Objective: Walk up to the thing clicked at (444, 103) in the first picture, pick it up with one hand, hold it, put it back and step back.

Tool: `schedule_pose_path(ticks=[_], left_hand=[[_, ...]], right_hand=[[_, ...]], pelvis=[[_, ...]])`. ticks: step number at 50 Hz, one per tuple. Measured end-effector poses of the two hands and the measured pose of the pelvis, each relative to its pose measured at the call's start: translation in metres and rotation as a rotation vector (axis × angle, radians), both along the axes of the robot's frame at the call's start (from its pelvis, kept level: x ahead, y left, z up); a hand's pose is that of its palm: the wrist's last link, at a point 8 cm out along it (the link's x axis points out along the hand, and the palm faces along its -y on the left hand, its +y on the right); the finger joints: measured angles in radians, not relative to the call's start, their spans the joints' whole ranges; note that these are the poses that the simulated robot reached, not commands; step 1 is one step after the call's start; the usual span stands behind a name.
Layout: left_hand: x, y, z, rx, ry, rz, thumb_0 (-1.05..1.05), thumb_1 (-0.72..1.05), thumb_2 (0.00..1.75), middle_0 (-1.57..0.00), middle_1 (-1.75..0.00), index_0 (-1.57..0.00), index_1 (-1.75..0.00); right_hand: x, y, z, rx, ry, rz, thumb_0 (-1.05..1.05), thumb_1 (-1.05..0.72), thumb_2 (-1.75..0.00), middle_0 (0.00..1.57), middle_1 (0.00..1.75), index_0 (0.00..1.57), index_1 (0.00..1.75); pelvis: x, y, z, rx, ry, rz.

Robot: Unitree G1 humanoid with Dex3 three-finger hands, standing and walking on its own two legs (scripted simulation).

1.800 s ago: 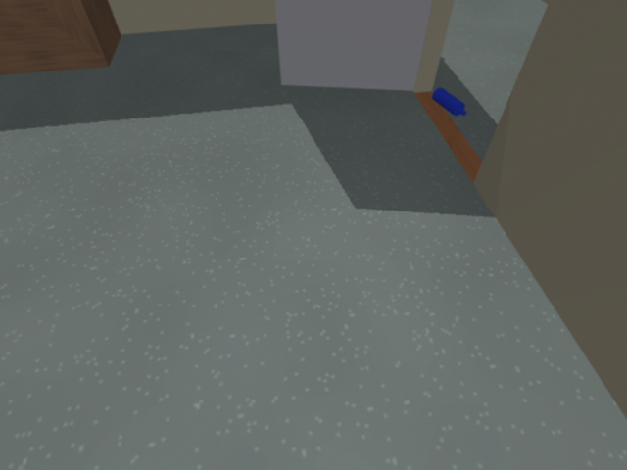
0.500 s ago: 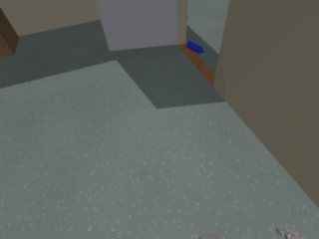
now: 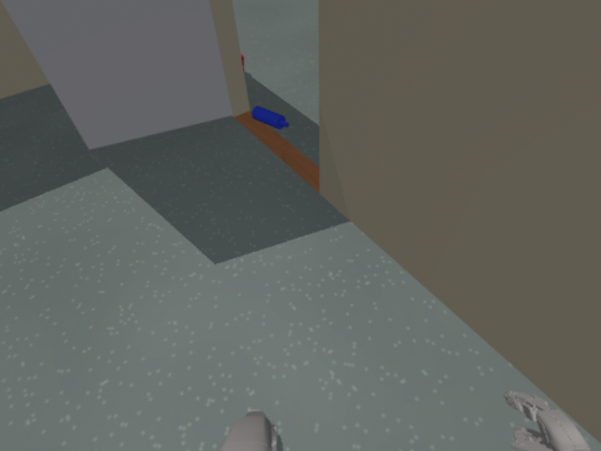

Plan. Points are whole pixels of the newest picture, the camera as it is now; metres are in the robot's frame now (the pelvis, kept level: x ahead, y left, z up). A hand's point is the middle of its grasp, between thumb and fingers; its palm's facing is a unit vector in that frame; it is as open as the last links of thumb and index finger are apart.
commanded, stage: walk up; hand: left
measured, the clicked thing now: (271, 118) +1.94 +0.33 -0.73
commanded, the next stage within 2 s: none
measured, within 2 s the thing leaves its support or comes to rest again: neither
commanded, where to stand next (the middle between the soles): +1.54 +0.48 m, yaw -39 degrees
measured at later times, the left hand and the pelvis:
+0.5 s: hand (196, 228) +0.55 +0.28 -0.11, palm faces -0.32 -0.83 -0.46, open 7.3 cm; pelvis +0.31 +0.06 -0.01, yaw -14 degrees
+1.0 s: hand (161, 192) +0.72 +0.43 -0.16, palm faces -0.37 -0.78 -0.50, open 7.4 cm; pelvis +0.59 +0.14 -0.03, yaw -22 degrees
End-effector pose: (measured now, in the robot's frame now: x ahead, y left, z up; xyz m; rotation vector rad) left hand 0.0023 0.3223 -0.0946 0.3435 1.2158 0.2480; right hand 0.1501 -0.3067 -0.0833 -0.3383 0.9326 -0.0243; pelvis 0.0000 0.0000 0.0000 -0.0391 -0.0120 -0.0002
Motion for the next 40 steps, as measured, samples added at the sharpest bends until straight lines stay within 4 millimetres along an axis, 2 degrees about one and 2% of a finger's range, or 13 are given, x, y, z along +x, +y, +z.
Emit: schedule_pose_path(ticks=[4,6,8,12,16,19,22,25,28,30,33,36,40], left_hand=[[0.084,0.044,-0.023,0.018,0.009,-0.085,0.01,0.90,0.90,-0.21,-0.30,-0.22,-0.30],[0.134,0.061,-0.032,0.043,0.010,-0.131,0.01,0.90,0.90,-0.21,-0.30,-0.21,-0.30],[0.184,0.066,-0.027,0.050,-0.013,-0.182,0.01,0.90,0.90,-0.20,-0.30,-0.21,-0.30],[0.280,0.063,-0.004,0.026,-0.087,-0.279,0.01,0.91,0.90,-0.20,-0.29,-0.21,-0.30],[0.368,0.055,0.015,0.025,-0.135,-0.356,0.01,0.91,0.90,-0.20,-0.29,-0.21,-0.30],[0.431,0.042,0.024,0.028,-0.161,-0.408,0.00,0.91,0.90,-0.20,-0.29,-0.21,-0.30],[0.491,0.023,0.028,0.029,-0.191,-0.452,0.00,0.91,0.90,-0.20,-0.29,-0.21,-0.30],[0.549,0.002,0.024,0.031,-0.246,-0.482,0.00,0.91,0.90,-0.20,-0.29,-0.21,-0.30],[0.585,-0.011,0.020,0.028,-0.306,-0.471,0.00,0.91,0.90,-0.20,-0.29,-0.21,-0.30],[0.595,-0.013,0.020,0.020,-0.305,-0.450,0.00,0.91,0.90,-0.20,-0.29,-0.21,-0.30],[0.599,-0.004,0.021,0.022,-0.258,-0.424,0.00,0.90,0.90,-0.20,-0.30,-0.21,-0.30],[0.603,0.013,0.018,0.036,-0.191,-0.414,0.00,0.90,0.90,-0.21,-0.30,-0.21,-0.30],[0.615,0.047,0.011,0.062,-0.109,-0.401,0.00,0.90,0.90,-0.21,-0.30,-0.21,-0.30]], right_hand=[[0.028,0.008,-0.004,-0.069,-0.011,-0.096,0.00,-0.90,-0.89,0.21,0.30,0.20,0.30],[0.028,0.013,-0.006,-0.099,-0.015,-0.168,0.00,-0.90,-0.89,0.21,0.30,0.20,0.30],[0.019,0.020,-0.004,-0.097,0.022,-0.245,0.00,-0.90,-0.89,0.21,0.30,0.20,0.30],[-0.002,0.034,0.002,-0.094,0.126,-0.362,0.00,-0.90,-0.89,0.20,0.30,0.20,0.30],[-0.015,0.047,-0.002,-0.084,0.219,-0.450,0.00,-0.90,-0.89,0.21,0.30,0.20,0.30],[-0.014,0.056,-0.012,-0.060,0.283,-0.504,0.00,-0.90,-0.89,0.21,0.30,0.20,0.30],[0.001,0.064,-0.027,-0.027,0.328,-0.540,0.01,-0.90,-0.89,0.20,0.30,0.20,0.30],[0.031,0.066,-0.049,0.006,0.352,-0.555,0.01,-0.90,-0.89,0.21,0.30,0.20,0.30],[0.081,0.068,-0.064,0.032,0.348,-0.537,0.01,-0.90,-0.89,0.20,0.30,0.20,0.30],[0.122,0.069,-0.064,0.048,0.311,-0.509,0.01,-0.91,-0.89,0.20,0.30,0.20,0.30],[0.190,0.065,-0.055,0.053,0.214,-0.473,0.01,-0.91,-0.89,0.21,0.30,0.20,0.30],[0.253,0.059,-0.042,0.042,0.122,-0.442,0.01,-0.91,-0.89,0.21,0.30,0.20,0.30],[0.323,0.053,-0.028,0.007,0.061,-0.414,0.00,-0.91,-0.89,0.21,0.30,0.20,0.30]], pelvis=[[0.058,0.034,-0.020,-0.002,0.009,-0.047],[0.079,0.046,-0.025,0.029,0.007,-0.069],[0.098,0.053,-0.019,0.038,0.010,-0.092],[0.141,0.065,0.000,0.047,0.012,-0.141],[0.188,0.073,0.006,0.056,0.010,-0.178],[0.225,0.075,0.005,0.064,0.005,-0.206],[0.265,0.073,-0.001,0.067,0.001,-0.228],[0.306,0.063,-0.015,0.065,-0.002,-0.238],[0.338,0.056,-0.022,0.034,-0.010,-0.256],[0.359,0.056,-0.019,0.021,-0.013,-0.270],[0.390,0.060,-0.010,0.009,-0.020,-0.290],[0.421,0.067,-0.006,0.006,-0.022,-0.312],[0.467,0.082,-0.007,0.002,-0.016,-0.330]])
